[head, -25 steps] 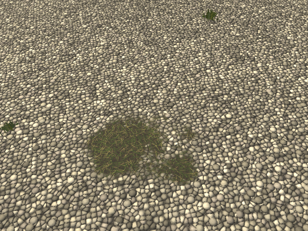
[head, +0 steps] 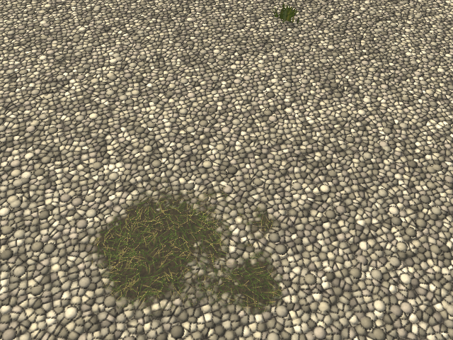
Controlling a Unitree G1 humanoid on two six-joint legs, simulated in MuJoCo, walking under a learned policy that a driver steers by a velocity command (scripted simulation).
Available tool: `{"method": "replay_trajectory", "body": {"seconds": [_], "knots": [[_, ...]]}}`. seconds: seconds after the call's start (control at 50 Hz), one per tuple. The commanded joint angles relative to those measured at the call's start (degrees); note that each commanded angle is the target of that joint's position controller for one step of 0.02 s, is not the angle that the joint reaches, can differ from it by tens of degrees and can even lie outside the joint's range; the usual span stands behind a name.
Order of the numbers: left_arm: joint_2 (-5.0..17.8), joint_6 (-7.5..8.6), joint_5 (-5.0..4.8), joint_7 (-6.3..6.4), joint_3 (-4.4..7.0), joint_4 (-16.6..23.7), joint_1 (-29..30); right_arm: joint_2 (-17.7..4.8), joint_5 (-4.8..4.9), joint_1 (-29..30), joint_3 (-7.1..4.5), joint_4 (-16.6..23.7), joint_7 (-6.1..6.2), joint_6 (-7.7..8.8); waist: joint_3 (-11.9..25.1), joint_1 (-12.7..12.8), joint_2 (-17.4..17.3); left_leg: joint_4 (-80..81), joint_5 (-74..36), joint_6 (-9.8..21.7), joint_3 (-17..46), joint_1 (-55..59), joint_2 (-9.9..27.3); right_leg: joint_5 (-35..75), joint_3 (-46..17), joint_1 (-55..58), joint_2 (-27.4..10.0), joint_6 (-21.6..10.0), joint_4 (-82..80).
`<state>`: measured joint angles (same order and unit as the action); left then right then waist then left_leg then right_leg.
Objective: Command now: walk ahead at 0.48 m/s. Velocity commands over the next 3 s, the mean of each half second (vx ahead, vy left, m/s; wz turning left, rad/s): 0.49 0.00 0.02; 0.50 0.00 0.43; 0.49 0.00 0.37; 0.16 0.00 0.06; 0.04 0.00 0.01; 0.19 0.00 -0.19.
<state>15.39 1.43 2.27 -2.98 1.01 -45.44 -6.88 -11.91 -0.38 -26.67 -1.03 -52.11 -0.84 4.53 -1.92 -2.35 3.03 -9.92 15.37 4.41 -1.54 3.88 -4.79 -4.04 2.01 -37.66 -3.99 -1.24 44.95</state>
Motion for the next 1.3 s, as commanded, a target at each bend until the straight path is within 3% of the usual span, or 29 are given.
{"method": "replay_trajectory", "body": {"seconds": [0.02, 0.08, 0.12, 0.14, 0.16, 0.18, 0.2, 0.24, 0.32, 0.4, 0.5, 0.62, 0.66, 0.7, 0.72, 0.74, 0.76, 0.8, 0.82, 0.86, 0.92, 1.04, 1.14, 1.18, 1.22, 1.24, 1.26, 1.28, 1.3], "knots": [[1.6, 1.09, -0.46, -0.01, -0.41, 6.0, 10.0, -9.0, -0.12, -2.5, -1.80, 0.7, 0.60, 0.79, -4.2, -0.9, -7.8, 2.0, -34.9, 5.1, 5.2, -3.1, 14.2, 3.3, 3.4, 2.6, 2.7, -1.0, -8.9], [3.2, 1.37, -0.39, 0.83, 0.10, 5.2, 7.5, -10.0, -0.31, -1.2, -1.85, -0.6, 1.12, 0.68, -2.6, 1.8, -8.1, -3.2, -48.7, 4.3, 4.6, 0.8, 16.3, 0.3, 3.3, 9.3, 5.0, -4.1, -12.8], [5.6, 1.90, -0.34, 1.88, 1.28, 1.2, -4.1, -11.1, -0.76, 0.2, -2.06, -1.0, 1.40, 0.17, 4.1, 6.9, -8.3, -17.3, -59.6, 2.9, 3.4, 2.1, 15.7, -3.4, 3.6, 22.0, 8.0, -6.6, -15.3], [7.2, 2.45, 0.31, 2.56, 2.10, -1.6, -13.1, -11.2, -0.47, 0.6, -1.99, -1.0, 1.40, -0.07, 8.9, 10.8, -7.1, -29.2, -52.3, 2.2, 1.9, -4.3, 14.0, -2.2, 1.3, 35.1, 5.7, -8.4, -17.6], [12.2, 2.57, 1.52, 3.42, 3.43, -2.9, -22.0, -8.3, -0.39, -0.9, -1.20, 0.9, 1.27, -0.02, 16.8, 12.5, 0.5, -47.4, -28.3, 1.7, -0.7, -15.3, 10.3, -9.3, -14.7, 48.7, -9.1, -11.1, -17.4], [14.1, 1.88, 0.58, 3.27, 4.22, -2.9, -20.4, -4.2, 1.43, -7.8, -0.74, 0.7, 0.78, -0.20, 23.0, 7.6, 12.8, -67.4, 14.2, -0.4, 0.8, -33.8, -1.0, -12.9, -44.2, 58.9, -21.5, -19.8, -25.8], [10.8, 1.52, -1.38, 2.73, 3.92, -2.2, -14.7, -10.5, -0.25, -2.3, -2.06, 0.8, 1.21, -0.43, 15.1, 7.3, 1.7, -69.2, 10.7, 0.6, 5.8, -39.6, 2.8, -14.5, -40.0, 52.4, -18.1, -18.2, -28.2], [4.9, 2.38, -1.27, 2.48, 2.44, -2.6, -8.4, -8.3, -0.20, 4.4, -1.76, 2.4, 0.68, 0.14, 2.6, 4.2, -2.4, -62.7, 3.5, 0.8, 5.2, -38.0, 7.3, -4.2, -24.4, 36.7, -13.1, -15.0, -31.8], [3.5, 4.39, -1.58, 2.57, 1.93, -5.8, -10.2, -5.4, -1.88, 3.6, -1.31, 1.6, -0.63, -2.32, 0.6, 0.3, -0.4, -55.0, 1.3, -1.2, 3.8, -32.0, 9.6, 5.4, -13.9, 27.8, -8.0, -12.5, -35.9], [4.4, 4.63, -1.95, 2.52, 2.06, -8.3, -13.7, -5.7, -1.86, 13.6, -1.33, 4.7, -1.18, -2.93, -2.5, 1.6, -0.7, -46.3, -7.5, -3.2, 1.2, -39.6, 11.6, 6.2, -9.2, 29.2, -5.7, -11.7, -39.5], [4.4, 4.74, -1.52, 2.78, 1.80, -10.5, -17.7, -4.3, -0.67, 22.8, -0.44, 7.1, -1.43, -2.51, -3.5, 4.4, -0.3, -33.0, -16.6, -2.6, -0.4, -39.7, 9.4, 12.1, -2.2, 33.5, -5.1, -8.6, -39.8], [4.5, 4.26, -0.70, 4.30, 1.39, -13.0, -20.3, -4.6, -1.23, 28.1, -0.41, 9.4, -1.45, -1.99, -4.0, 5.0, -0.1, -24.7, -11.4, 1.4, -3.6, -39.0, 6.0, 27.7, 2.6, 45.1, -8.6, -7.3, -33.7], [6.0, 3.94, -0.55, 4.88, 1.65, -13.0, -18.9, -5.5, -1.56, 23.9, -1.02, 8.2, -1.06, -1.85, -0.9, 2.6, 1.4, -23.7, -5.5, 3.7, -6.2, -32.3, 2.5, 45.9, 4.6, 46.9, -9.0, -6.5, -24.6], [7.5, 3.09, -0.62, 5.01, 2.03, -12.3, -17.8, -8.0, -2.13, 9.7, -2.56, 3.7, -0.63, -1.25, 6.6, -3.5, 1.2, -18.6, -5.1, 7.0, -5.7, -15.5, -0.3, 47.0, 7.0, 42.4, -8.1, -5.1, -4.5], [6.6, 3.31, -0.92, 4.89, 1.63, -10.2, -16.8, -12.6, -3.04, 0.2, -4.24, 1.6, 0.00, -1.21, 12.4, -7.3, -2.8, -17.2, -1.0, 10.8, 7.0, -0.7, 9.1, 29.0, 7.9, 29.5, -6.4, -3.9, 12.4], [2.3, 4.12, -2.23, 3.62, 1.18, -7.2, -18.5, -17.5, -1.89, 1.1, -5.90, 2.6, 0.46, -2.11, 17.7, -3.7, -18.9, -10.2, -2.2, 20.7, 40.8, 15.1, 25.0, -20.9, 6.8, 4.4, 8.2, -0.4, 36.0], [7.0, 4.65, -1.03, 3.39, 2.17, -6.2, -14.1, -16.4, 0.06, 3.1, -5.85, 2.3, 0.04, -2.64, 16.0, -3.9, -8.5, -7.6, -6.0, 21.1, 41.6, 14.3, 24.4, -21.8, -4.5, -3.0, 5.7, -1.3, 39.3], [5.4, 5.81, -1.58, 3.11, 1.79, -4.4, -9.4, -10.9, -0.10, 8.4, -4.70, 2.4, 0.29, -2.53, 3.4, -0.3, -1.0, -5.3, -15.7, 16.7, 27.9, -1.0, 20.8, -14.3, -5.0, -2.3, 0.4, -1.2, 30.7], [4.8, 5.08, -0.82, 3.14, 1.86, -3.7, -8.3, -9.5, -0.12, 9.8, -4.29, 2.3, 0.53, -2.15, 1.2, 1.6, -0.2, -4.5, -19.2, 14.7, 24.2, -6.4, 17.9, -14.1, -5.3, 0.6, -0.9, -0.5, 26.3], [3.2, 2.67, 0.52, 2.90, 1.54, -3.5, -10.4, -9.3, 0.23, 10.5, -3.98, 2.3, 0.64, -1.36, 1.5, 3.9, -2.6, -3.2, -24.0, 13.8, 20.2, -12.1, 15.1, -14.4, -4.7, 5.8, -1.3, 1.2, 21.8], [2.6, 1.17, 0.66, 2.50, 1.44, -1.5, -6.3, -11.1, 0.36, 8.2, -4.50, 1.7, 0.67, -0.61, 0.4, 3.7, -3.6, -1.7, -23.4, 12.7, 17.1, -14.8, 11.8, -10.7, -2.7, 4.6, -1.4, 3.4, 14.2], [2.7, 1.03, -0.08, 1.86, 1.03, 4.0, 7.5, -11.3, 0.27, 1.4, -4.77, 1.2, 0.75, -1.26, -0.3, -1.5, -6.2, -2.9, -23.2, 8.6, 18.5, -9.7, 9.9, 2.5, -2.3, 0.5, 0.2, 4.3, -1.2], [3.7, 1.90, -0.69, 1.73, 0.60, 7.5, 13.7, -12.0, -0.73, -1.5, -4.97, 1.5, 1.49, -1.62, -0.7, -3.3, -7.3, -7.6, -28.9, 7.9, 22.1, -3.5, 11.6, 1.0, -3.0, 1.6, 2.7, 3.0, -9.4], [4.8, 2.47, -0.77, 1.81, 0.87, 6.8, 9.6, -12.6, -0.82, 0.9, -5.08, 2.1, 1.97, -1.45, 0.0, -0.7, -8.1, -9.8, -31.6, 6.0, 22.1, -4.7, 12.2, -1.1, -2.9, 9.7, 3.6, 1.3, -14.2], [6.9, 3.41, -0.58, 2.69, 2.03, 3.1, -2.3, -13.0, -0.58, 2.4, -4.97, 2.1, 1.53, -0.81, 5.1, 4.7, -6.1, -21.6, -40.9, 3.8, 19.3, -7.1, 9.4, -2.4, -1.4, 26.3, 5.7, -1.4, -19.1], [9.5, 4.12, 0.31, 3.47, 2.87, 1.7, -10.4, -11.2, -0.12, 2.2, -4.44, 2.6, 1.06, -0.24, 11.0, 8.1, -2.8, -33.8, -33.1, 2.5, 16.6, -13.0, 6.4, -6.2, -7.8, 38.6, -0.9, -4.0, -20.1], [14.3, 3.93, 1.51, 4.13, 3.94, 1.7, -16.3, -6.1, 1.51, -2.0, -3.23, 4.2, 0.85, 0.07, 18.6, 7.7, 6.8, -50.8, -6.5, 0.4, 10.5, -26.8, -0.2, -14.6, -29.6, 52.7, -15.8, -8.8, -22.4], [15.1, 2.84, 0.34, 3.60, 4.66, 0.2, -15.2, -8.3, 0.74, -6.3, -3.59, 3.6, 0.96, -0.31, 19.2, 4.8, 13.2, -59.0, 15.3, 0.3, 8.5, -35.5, -3.0, -17.2, -47.5, 52.2, -20.9, -13.8, -29.2], [9.4, 2.50, -0.53, 3.19, 3.68, 1.4, -10.2, -10.0, -0.76, -3.2, -3.76, 2.4, 1.23, -0.98, 9.6, 3.4, 3.4, -62.6, 10.4, 0.6, 9.7, -38.7, 1.2, -22.7, -41.5, 44.2, -18.7, -13.3, -29.6]]}}
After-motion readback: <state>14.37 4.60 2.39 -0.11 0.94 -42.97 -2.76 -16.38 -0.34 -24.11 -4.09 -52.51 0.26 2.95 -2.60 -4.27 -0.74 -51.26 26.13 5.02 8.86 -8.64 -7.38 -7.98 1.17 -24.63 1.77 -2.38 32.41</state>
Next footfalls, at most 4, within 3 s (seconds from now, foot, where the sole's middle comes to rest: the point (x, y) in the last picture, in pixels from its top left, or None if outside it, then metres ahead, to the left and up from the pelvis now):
0.14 right None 0.27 -0.09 -0.78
0.70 left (190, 310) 0.56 0.08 -0.78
1.24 right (213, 213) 0.90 0.01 -0.78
1.70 left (138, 192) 0.99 0.27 -0.78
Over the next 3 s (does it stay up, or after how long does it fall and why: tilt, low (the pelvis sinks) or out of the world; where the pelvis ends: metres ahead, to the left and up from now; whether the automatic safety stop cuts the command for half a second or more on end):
stays up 1.04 0.24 0.00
